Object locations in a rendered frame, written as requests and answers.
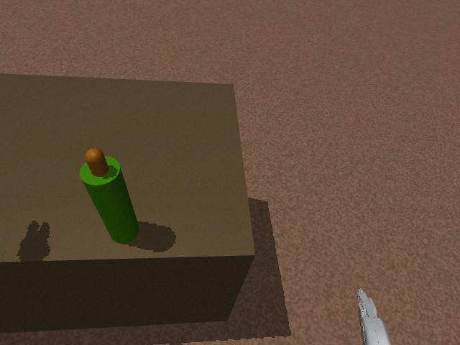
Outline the bottle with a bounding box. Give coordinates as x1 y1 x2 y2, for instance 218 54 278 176
80 148 139 244

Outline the right robot hand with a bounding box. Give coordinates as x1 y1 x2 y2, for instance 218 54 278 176
356 288 392 345

